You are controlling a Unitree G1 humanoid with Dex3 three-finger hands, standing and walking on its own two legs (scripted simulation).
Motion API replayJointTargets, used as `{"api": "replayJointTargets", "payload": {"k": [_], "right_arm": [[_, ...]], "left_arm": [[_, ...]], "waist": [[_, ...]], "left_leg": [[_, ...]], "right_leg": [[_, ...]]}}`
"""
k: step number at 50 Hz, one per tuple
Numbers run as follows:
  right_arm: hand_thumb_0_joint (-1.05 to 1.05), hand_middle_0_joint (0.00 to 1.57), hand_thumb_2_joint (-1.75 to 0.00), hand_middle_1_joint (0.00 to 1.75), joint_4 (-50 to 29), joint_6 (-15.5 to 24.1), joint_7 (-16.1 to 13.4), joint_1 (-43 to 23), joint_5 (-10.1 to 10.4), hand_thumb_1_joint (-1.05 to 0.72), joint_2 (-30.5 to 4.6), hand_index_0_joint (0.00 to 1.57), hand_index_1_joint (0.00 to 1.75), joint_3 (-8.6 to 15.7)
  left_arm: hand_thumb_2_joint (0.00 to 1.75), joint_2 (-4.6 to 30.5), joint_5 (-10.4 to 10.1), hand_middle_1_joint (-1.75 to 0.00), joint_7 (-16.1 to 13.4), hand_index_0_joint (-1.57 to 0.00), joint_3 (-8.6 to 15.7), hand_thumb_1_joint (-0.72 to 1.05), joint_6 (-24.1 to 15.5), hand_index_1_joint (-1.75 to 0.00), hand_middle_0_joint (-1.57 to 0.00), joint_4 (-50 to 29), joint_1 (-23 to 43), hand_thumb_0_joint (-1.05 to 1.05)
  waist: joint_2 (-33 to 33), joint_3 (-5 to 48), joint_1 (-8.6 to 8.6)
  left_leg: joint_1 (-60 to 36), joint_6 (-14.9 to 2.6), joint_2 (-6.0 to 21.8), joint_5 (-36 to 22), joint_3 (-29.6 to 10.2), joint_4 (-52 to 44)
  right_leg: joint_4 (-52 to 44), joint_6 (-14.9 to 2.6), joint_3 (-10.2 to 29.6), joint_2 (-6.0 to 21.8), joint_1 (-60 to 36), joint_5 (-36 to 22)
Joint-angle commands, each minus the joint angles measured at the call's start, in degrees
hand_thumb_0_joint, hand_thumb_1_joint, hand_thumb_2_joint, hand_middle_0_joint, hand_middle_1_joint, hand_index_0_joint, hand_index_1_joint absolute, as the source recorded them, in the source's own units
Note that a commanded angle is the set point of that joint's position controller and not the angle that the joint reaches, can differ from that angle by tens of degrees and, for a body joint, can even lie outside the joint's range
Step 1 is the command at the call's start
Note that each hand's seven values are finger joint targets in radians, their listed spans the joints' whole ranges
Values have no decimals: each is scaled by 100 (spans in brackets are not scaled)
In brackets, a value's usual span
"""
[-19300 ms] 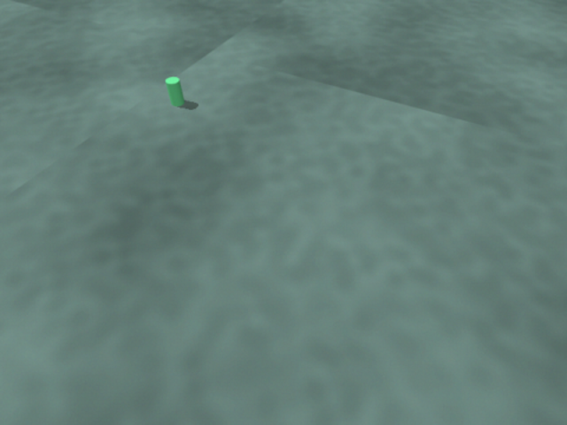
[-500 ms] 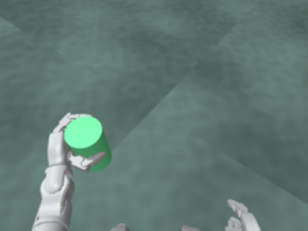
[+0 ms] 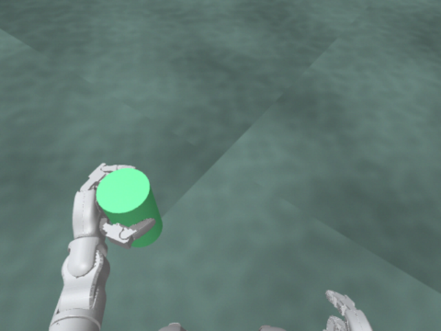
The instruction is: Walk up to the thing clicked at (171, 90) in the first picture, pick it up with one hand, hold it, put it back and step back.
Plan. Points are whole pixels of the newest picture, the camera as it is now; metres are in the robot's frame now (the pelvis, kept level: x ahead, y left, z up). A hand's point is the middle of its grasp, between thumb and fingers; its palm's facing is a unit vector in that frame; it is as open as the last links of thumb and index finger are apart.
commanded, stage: hold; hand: left
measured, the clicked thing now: (133, 210) +0.33 +0.16 +0.02
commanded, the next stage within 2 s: crouch in 1.70 s
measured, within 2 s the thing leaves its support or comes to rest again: neither
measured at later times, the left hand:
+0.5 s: hand (123, 205) +0.33 +0.17 +0.05, palm faces +0.13 -0.99 -0.01, open 11.3 cm
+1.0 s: hand (125, 206) +0.33 +0.17 +0.04, palm faces +0.13 -0.99 -0.01, open 11.3 cm
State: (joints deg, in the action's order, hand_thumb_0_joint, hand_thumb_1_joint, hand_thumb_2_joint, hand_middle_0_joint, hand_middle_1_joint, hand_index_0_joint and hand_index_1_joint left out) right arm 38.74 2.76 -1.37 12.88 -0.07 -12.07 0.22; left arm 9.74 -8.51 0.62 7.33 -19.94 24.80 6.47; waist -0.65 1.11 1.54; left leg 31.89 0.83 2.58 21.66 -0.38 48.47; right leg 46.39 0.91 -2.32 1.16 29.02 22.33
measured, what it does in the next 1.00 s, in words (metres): stands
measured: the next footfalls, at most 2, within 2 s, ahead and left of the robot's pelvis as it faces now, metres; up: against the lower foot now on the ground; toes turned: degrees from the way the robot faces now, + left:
none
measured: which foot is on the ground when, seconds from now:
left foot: down 0.00-1.00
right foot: down 0.00-1.00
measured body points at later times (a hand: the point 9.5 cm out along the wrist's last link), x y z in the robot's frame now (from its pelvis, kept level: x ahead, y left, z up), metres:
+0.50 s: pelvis +0.00 +0.00 +0.00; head +0.04 +0.01 +0.45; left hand +0.31 +0.22 +0.05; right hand +0.14 -0.24 -0.10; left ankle +0.03 +0.13 -0.70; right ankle +0.01 -0.13 -0.70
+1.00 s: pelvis +0.00 +0.00 +0.00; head +0.04 +0.01 +0.45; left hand +0.31 +0.22 +0.05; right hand +0.13 -0.24 -0.10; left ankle +0.03 +0.13 -0.70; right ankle +0.01 -0.13 -0.70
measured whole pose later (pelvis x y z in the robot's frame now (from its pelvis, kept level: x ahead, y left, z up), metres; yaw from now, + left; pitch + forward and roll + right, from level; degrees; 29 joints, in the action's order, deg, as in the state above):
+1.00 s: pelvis +0.00 +0.00 +0.00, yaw +0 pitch +5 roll -1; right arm 38.7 3.4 -1.2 12.7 0.0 -12.2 0.2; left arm 10.1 -8.5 1.0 7.7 -20.9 26.1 6.7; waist -0.7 1.3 1.5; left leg 32.0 0.9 2.6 21.5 -0.5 48.3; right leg 46.2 0.8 -2.4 1.1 29.1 22.2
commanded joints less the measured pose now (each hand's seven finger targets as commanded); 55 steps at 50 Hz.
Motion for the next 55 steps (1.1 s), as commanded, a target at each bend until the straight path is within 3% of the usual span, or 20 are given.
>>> {"api": "replayJointTargets", "payload": {"k": [1,2,5,9,10,13,15,17,20,23,26,27,30,36,39,41,44,46,53,55], "right_arm": [[0,20,-91,30,-740,257,-55,-241,-6,-91,-753,20,30,230],[0,20,-91,30,-612,237,-48,-160,2,-91,-745,20,30,242],[0,20,-90,30,-768,267,-41,-326,6,-91,-762,20,30,236],[0,20,-91,30,-752,292,-43,-261,19,-91,-773,20,30,236],[0,20,-91,30,-783,285,-43,-302,29,-91,-749,20,30,217],[0,20,-91,30,-733,302,-30,-262,24,-91,-771,20,30,243],[0,20,-91,30,-687,298,-47,-269,29,-91,-744,20,30,227],[0,20,-91,30,-740,329,-37,-318,18,-91,-734,20,30,214],[0,20,-91,30,-724,324,-39,-231,14,-91,-777,20,30,246],[0,20,-91,30,-704,335,-46,-240,24,-91,-782,20,30,247],[0,20,-91,30,-673,339,-53,-192,8,-91,-777,20,30,248],[0,20,-91,30,-674,330,-48,-197,10,-91,-787,20,30,255],[0,20,-91,30,-656,323,-33,-168,-1,-91,-785,20,30,261],[0,20,-91,30,-723,298,-41,-233,11,-91,-763,20,30,243],[0,20,-91,30,-744,307,-33,-282,31,-91,-765,20,30,239],[0,20,-91,30,-717,290,-41,-282,31,-91,-793,20,30,267],[0,20,-91,30,-736,301,-33,-231,5,-91,-791,20,30,269],[0,20,-90,30,-723,303,-40,-227,10,-91,-804,20,30,275],[0,20,-90,30,-692,318,-32,-229,18,-91,-802,20,30,255],[0,20,-90,30,-709,311,-40,-248,19,-90,-783,20,30,252]], "left_arm": [[118,724,-145,-133,-17,-117,345,4,-665,-134,-116,-1634,2076,0],[119,598,-139,-134,5,-118,232,6,-642,-135,-117,-1449,2029,0],[119,824,-116,-134,-4,-119,414,7,-684,-135,-118,-1490,2079,0],[118,725,-166,-133,27,-118,293,5,-678,-134,-117,-1755,2108,0],[118,747,-161,-132,4,-117,295,5,-665,-134,-117,-1808,2029,0],[117,540,-149,-132,-1,-118,149,6,-603,-133,-117,-1496,1897,0],[117,720,-153,-132,-17,-116,349,4,-629,-133,-115,-1418,2007,0],[119,818,-147,-133,-2,-118,341,5,-723,-135,-117,-1846,2375,0],[118,664,-144,-132,9,-117,235,6,-693,-133,-116,-1726,2068,0],[118,865,-163,-133,1,-117,407,4,-708,-134,-117,-1722,2162,0],[116,616,-161,-132,41,-116,193,2,-684,-133,-115,-1568,2026,0],[116,637,-162,-131,29,-115,269,3,-651,-132,-114,-1378,1893,0],[116,739,-144,-132,54,-116,283,2,-701,-133,-115,-1491,2152,0],[115,843,-153,-131,20,-115,378,0,-733,-132,-115,-1767,2096,0],[116,628,-172,-131,10,-114,229,-1,-704,-132,-114,-1626,2085,0],[118,827,-116,-131,-6,-115,402,3,-712,-133,-115,-1506,2046,0],[116,658,-154,-131,55,-115,240,3,-749,-132,-114,-1604,1858,0],[116,844,-147,-130,25,-114,434,3,-730,-131,-113,-1515,1889,0],[116,622,-174,-131,55,-115,186,4,-748,-132,-114,-1478,2031,0],[117,865,-169,-131,37,-115,416,6,-795,-132,-115,-1620,2168,0]], "waist": [[-174,1721,-6],[9,1501,56],[-145,1596,-34],[-150,1786,-11],[-234,1820,-82],[-120,1551,31],[35,1455,3],[-245,1685,-24],[-256,1736,-1],[-175,1858,-23],[-218,1812,51],[-26,1697,19],[-231,1782,14],[-225,1904,-49],[-109,1580,16],[-103,1620,-23],[-189,1870,-36],[-132,1812,-34],[-154,1584,44],[-133,1863,-37]], "left_leg": [[-1013,-66,-157,-961,-2,-766],[-855,-89,-167,-750,6,-787],[-850,-84,-203,-575,52,-807],[-1038,-70,-178,-854,10,-808],[-1059,-52,-181,-911,17,-827],[-977,-49,-139,-787,-48,-872],[-792,-95,-176,-768,12,-786],[-952,-74,-188,-695,24,-820],[-1108,-45,-156,-798,-45,-861],[-1073,-65,-164,-1071,-18,-770],[-1110,-64,-158,-1176,-20,-732],[-990,-77,-152,-1207,-26,-725],[-1084,-61,-142,-1237,-37,-731],[-1041,-77,-198,-1120,23,-734],[-924,-81,-175,-885,14,-794],[-910,-84,-172,-726,-8,-837],[-1075,-59,-166,-972,-33,-784],[-993,-78,-175,-1131,-1,-710],[-982,-66,-154,-910,-26,-763],[-978,-84,-188,-954,7,-702]], "right_leg": [[-661,-130,-11,-170,-461,-1248],[-711,-119,-7,-169,-395,-1087],[-780,-126,26,-139,-445,-896],[-725,-132,-7,-161,-568,-1156],[-712,-142,-13,-162,-610,-1196],[-683,-149,-71,-206,-361,-1073],[-759,-114,-5,-153,-430,-1089],[-739,-134,18,-140,-468,-1027],[-679,-151,-48,-180,-416,-1064],[-679,-132,-17,-167,-536,-1336],[-650,-129,-18,-169,-474,-1439],[-646,-122,-29,-174,-520,-1477],[-603,-140,-31,-169,-448,-1468],[-699,-121,17,-142,-666,-1410],[-726,-133,-3,-158,-465,-1198],[-722,-142,-15,-157,-427,-1034],[-648,-148,-40,-168,-528,-1225],[-646,-127,-4,-161,-541,-1410],[-638,-141,-22,-172,-328,-1197],[-674,-129,24,-140,-514,-1260]]}}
